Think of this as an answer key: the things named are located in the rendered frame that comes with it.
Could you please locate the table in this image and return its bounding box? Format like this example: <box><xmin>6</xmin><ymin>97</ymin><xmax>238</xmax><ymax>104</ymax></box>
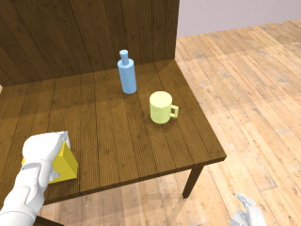
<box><xmin>0</xmin><ymin>0</ymin><xmax>227</xmax><ymax>226</ymax></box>

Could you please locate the left robot hand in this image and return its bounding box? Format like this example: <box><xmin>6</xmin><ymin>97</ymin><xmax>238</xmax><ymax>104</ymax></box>
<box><xmin>23</xmin><ymin>131</ymin><xmax>71</xmax><ymax>182</ymax></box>

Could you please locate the right robot hand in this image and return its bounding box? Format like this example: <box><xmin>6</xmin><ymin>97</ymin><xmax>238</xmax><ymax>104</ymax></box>
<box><xmin>230</xmin><ymin>192</ymin><xmax>267</xmax><ymax>226</ymax></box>

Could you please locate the left robot forearm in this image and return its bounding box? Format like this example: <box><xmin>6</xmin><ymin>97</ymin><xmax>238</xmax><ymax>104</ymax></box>
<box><xmin>0</xmin><ymin>159</ymin><xmax>52</xmax><ymax>226</ymax></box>

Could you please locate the sponge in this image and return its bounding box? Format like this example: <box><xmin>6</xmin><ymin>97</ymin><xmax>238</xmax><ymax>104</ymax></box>
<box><xmin>22</xmin><ymin>141</ymin><xmax>78</xmax><ymax>184</ymax></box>

